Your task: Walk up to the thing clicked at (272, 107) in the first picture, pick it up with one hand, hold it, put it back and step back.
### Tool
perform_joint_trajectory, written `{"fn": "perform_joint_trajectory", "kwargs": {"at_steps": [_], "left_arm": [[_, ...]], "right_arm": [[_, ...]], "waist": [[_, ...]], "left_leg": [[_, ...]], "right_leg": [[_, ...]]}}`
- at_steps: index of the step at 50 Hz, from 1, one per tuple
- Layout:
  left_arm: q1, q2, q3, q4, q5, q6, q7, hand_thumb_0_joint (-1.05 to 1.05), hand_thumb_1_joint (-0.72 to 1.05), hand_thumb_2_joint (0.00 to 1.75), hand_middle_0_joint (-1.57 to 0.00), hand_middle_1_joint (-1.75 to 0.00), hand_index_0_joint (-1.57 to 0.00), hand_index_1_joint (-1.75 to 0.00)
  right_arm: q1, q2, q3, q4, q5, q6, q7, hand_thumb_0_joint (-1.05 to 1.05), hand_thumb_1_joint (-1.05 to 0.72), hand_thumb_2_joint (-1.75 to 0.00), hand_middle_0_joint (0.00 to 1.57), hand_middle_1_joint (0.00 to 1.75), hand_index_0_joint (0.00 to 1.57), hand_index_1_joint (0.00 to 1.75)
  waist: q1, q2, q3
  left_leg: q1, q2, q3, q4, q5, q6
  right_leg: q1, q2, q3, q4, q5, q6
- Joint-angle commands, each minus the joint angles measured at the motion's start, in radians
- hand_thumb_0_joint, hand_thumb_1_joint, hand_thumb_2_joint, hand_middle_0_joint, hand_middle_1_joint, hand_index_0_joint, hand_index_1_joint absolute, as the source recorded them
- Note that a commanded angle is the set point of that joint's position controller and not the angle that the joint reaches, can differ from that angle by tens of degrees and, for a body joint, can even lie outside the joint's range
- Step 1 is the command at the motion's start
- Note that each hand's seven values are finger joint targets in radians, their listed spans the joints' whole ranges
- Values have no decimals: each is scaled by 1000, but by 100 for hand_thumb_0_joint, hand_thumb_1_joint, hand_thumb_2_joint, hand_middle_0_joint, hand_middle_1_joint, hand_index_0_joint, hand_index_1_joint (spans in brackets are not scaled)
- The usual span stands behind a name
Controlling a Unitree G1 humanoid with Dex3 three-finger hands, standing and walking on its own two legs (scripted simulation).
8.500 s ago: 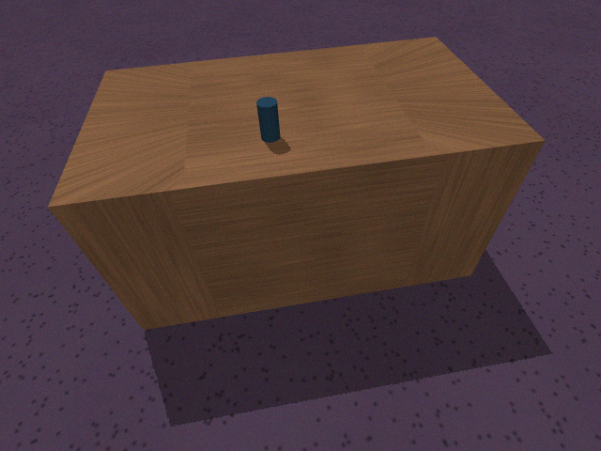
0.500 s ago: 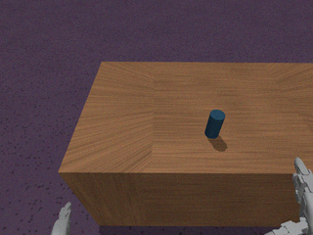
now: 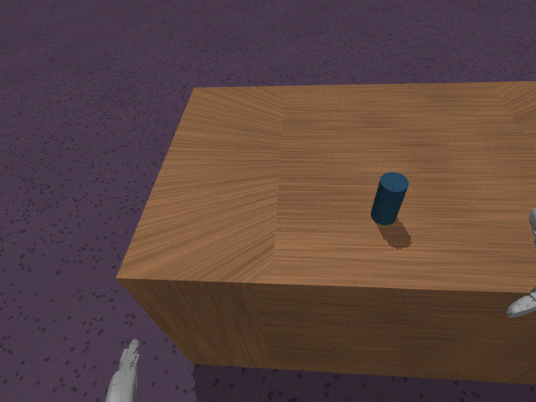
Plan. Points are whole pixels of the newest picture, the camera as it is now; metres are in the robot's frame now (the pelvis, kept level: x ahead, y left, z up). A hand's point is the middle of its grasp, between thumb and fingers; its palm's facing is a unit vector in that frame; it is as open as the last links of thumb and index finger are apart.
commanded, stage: go down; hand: right
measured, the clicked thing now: (388, 199) +0.52 -0.19 -0.06
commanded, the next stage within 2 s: none
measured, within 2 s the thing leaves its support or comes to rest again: neither
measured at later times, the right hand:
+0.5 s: hand out of the picture +0.34 -0.34 +0.07, palm faces +0.20 +0.98 +0.00, open 17.5 cm
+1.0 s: hand out of the picture +0.39 -0.37 +0.08, palm faces +0.19 +0.98 +0.00, open 17.6 cm
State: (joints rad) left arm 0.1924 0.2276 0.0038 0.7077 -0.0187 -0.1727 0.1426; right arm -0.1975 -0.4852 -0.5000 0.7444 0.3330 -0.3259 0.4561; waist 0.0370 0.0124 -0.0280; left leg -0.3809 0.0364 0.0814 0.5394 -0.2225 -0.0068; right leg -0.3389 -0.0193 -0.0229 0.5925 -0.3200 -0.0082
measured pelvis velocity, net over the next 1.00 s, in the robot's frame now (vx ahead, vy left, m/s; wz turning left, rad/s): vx -0.01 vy -0.01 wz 0.01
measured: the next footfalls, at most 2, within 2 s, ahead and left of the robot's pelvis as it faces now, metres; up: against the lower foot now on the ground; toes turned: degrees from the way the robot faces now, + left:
none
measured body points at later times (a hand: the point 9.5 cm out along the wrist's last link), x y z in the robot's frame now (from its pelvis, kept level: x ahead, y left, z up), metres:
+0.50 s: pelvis +0.00 +0.00 -0.01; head +0.03 -0.03 +0.44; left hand +0.16 +0.25 -0.07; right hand +0.32 -0.39 +0.08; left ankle +0.03 +0.13 -0.73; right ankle -0.01 -0.11 -0.73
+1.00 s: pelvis -0.01 -0.01 -0.03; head +0.05 -0.04 +0.42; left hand +0.14 +0.25 -0.08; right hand +0.37 -0.42 +0.08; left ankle +0.03 +0.13 -0.73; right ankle -0.01 -0.11 -0.73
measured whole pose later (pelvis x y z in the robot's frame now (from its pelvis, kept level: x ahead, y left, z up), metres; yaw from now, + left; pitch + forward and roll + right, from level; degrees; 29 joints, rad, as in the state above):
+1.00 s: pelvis -0.01 -0.01 -0.03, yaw +1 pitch +12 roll +3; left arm 0.24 0.25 -0.07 0.53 -0.02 -0.18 0.12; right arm -0.60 -0.79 -0.60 1.14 0.22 -0.30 0.53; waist 0.11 0.04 -0.09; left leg -0.66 0.03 0.09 0.73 -0.28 -0.01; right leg -0.65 -0.04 -0.01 0.84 -0.41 -0.02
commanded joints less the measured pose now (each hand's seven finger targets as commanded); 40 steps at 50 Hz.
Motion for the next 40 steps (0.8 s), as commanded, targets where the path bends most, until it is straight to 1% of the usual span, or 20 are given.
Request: {"fn": "perform_joint_trajectory", "kwargs": {"at_steps": [1, 2, 4, 6, 7, 9, 10, 11, 13, 15, 16, 18, 20, 22, 25, 31, 36, 37, 39, 40], "left_arm": [[-101, 161, 45, -184, 3, -58, 20, 0, -54, 4, -5, -6, -5, -5], [-83, 163, 46, -182, 5, -57, 21, 0, -54, 4, -5, -6, -5, -6], [-52, 169, 53, -157, 6, -50, 25, 0, -54, 4, -5, -6, -5, -6], [-51, 179, 64, -160, 10, -51, 26, 0, -54, 4, -5, -6, -5, -6], [-49, 204, 86, -168, 9, -50, 27, 0, -54, 4, -5, -6, -5, -6], [-68, 144, 33, -185, 9, -54, 22, 0, -55, 5, -5, -6, -5, -6], [-41, 187, 73, -192, 10, -54, 29, 0, -55, 5, -5, -5, -5, -6], [-14, 186, 71, -180, 9, -49, 30, 0, -55, 5, -5, -5, -5, -6], [-10, 167, 58, -190, 11, -52, 28, 0, -54, 5, -5, -6, -5, -6], [12, 184, 85, -150, 8, -44, 32, 0, -54, 4, -5, -6, -5, -6], [-3, 189, 79, -173, 9, -46, 31, 0, -55, 4, -5, -5, -5, -6], [-40, 192, 72, -204, 4, -55, 32, 0, -54, 4, -5, -6, -5, -5], [-37, 121, 9, -211, -2, -54, 26, 0, -54, 4, -5, -5, -5, -5], [-23, 144, 17, -216, -1, -60, 29, 0, -54, 4, -5, -5, -5, -6], [-10, 199, 51, -237, 3, -60, 32, 0, -54, 4, -5, -5, -5, -5], [-11, 152, -5, -278, 3, -61, 13, 0, -55, 5, -5, -5, -5, -6], [-43, 201, 21, -295, 2, -62, 8, 0, -55, 5, -5, -5, -5, -6], [-26, 220, 36, -316, 2, -60, 9, 0, -55, 5, -5, -5, -5, -5], [-16, 178, -10, -308, 0, -55, 5, 0, -56, 6, -5, -5, -5, -6], [16, 173, -2, -286, -2, -51, 1, 0, -55, 6, -5, -5, -5, -6]], "right_arm": [[-226, -277, -67, -122, 29, -68, 30, 0, 59, -3, 4, 5, 5, 5], [-206, -252, -52, -99, 23, -63, 29, 0, 58, -3, 4, 5, 5, 5], [-312, -341, -87, -244, 10, -80, 13, 0, 57, -3, 5, 5, 5, 5], [-255, -286, -58, -158, 3, -68, 3, 0, 54, -3, 5, 5, 5, 5], [-273, -317, -84, -189, 2, -71, -7, 0, 56, -3, 5, 5, 5, 5], [-299, -271, -47, -196, -9, -73, -15, 0, 55, -3, 5, 5, 5, 5], [-324, -313, -67, -213, -11, -75, -21, 0, 55, -3, 5, 5, 5, 5], [-339, -362, -92, -234, -18, -76, -27, 0, 55, -2, 5, 5, 5, 5], [-331, -277, -41, -173, -15, -66, -21, 0, 53, -2, 6, 4, 5, 4], [-367, -379, -97, -194, -23, -66, -33, 0, 52, -3, 5, 5, 5, 5], [-355, -333, -70, -144, -23, -55, -26, 0, 50, -3, 6, 4, 5, 4], [-436, -381, -84, -146, -22, -61, -20, 0, 53, -3, 5, 5, 5, 5], [-479, -400, -87, -127, -27, -62, -9, 0, 54, -3, 5, 5, 5, 5], [-445, -370, -61, 4, -25, -48, 13, 0, 55, -3, 5, 5, 5, 5], [-522, -485, -105, -7, -37, -57, 24, 0, 55, -3, 5, 5, 5, 5], [-598, -559, -132, 99, -51, -68, 42, 0, 57, -4, 5, 5, 5, 5], [-619, -576, -116, 187, -58, -54, 67, 0, 58, -4, 5, 5, 5, 5], [-682, -640, -152, 124, -60, -63, 64, 0, 57, -4, 5, 5, 5, 5], [-691, -652, -152, 155, -62, -59, 69, 0, 58, -4, 5, 5, 5, 5], [-697, -655, -149, 157, -64, -56, 68, 0, 57, -4, 5, 5, 5, 5]], "waist": [[-31, -112, -281], [-31, -98, -271], [-42, -169, -329], [-28, -138, -255], [-26, -128, -257], [-26, -146, -272], [-17, -160, -286], [-21, -181, -284], [2, -139, -253], [1, -163, -254], [11, -132, -240], [24, -118, -221], [20, -132, -254], [33, -97, -251], [30, -130, -299], [31, -143, -341], [44, -139, -351], [51, -148, -396], [35, -166, -389], [38, -172, -372]], "left_leg": [[136, -36, -28, -21, 171, 29], [128, -40, -24, -19, 166, 30], [129, -42, -27, -13, 171, 35], [109, -49, -22, -20, 138, 35], [106, -49, -23, -21, 130, 34], [96, -50, -25, -16, 132, 34], [88, -52, -25, -16, 137, 36], [82, -53, -22, -13, 143, 36], [70, -55, -20, -16, 154, 32], [87, -44, -32, -17, 170, 31], [77, -45, -30, -16, 160, 30], [66, -41, -32, -24, 117, 26], [69, -35, -37, -18, 132, 26], [64, -31, -39, -5, 146, 21], [56, -25, -45, 13, 155, 22], [15, -28, -49, 61, 167, 25], [-37, -26, -58, 87, 92, 25], [-29, -26, -57, 93, 108, 26], [-55, -34, -45, 101, 95, 27], [-57, -34, -47, 102, 84, 28]], "right_leg": [[33, 2, 65, -66, 336, 11], [32, -3, 67, -68, 349, 16], [76, -7, 68, -62, 397, 22], [45, -15, 75, -72, 349, 26], [46, -21, 84, -77, 344, 28], [63, -23, 80, -70, 358, 30], [76, -28, 86, -69, 385, 36], [93, -32, 87, -68, 417, 38], [83, -31, 81, -57, 427, 36], [52, -10, 55, -50, 375, 21], [43, -12, 57, -53, 346, 19], [10, -11, 57, -61, 239, 11], [15, -6, 54, -49, 242, 9], [-14, -1, 54, -32, 239, 6], [-20, 5, 53, -12, 237, 3], [-66, 7, 55, 54, 270, 5], [-133, 8, 59, 76, 157, -3], [-112, 6, 61, 80, 176, -2], [-111, 3, 64, 89, 196, 3], [-130, 6, 63, 87, 171, 1]]}}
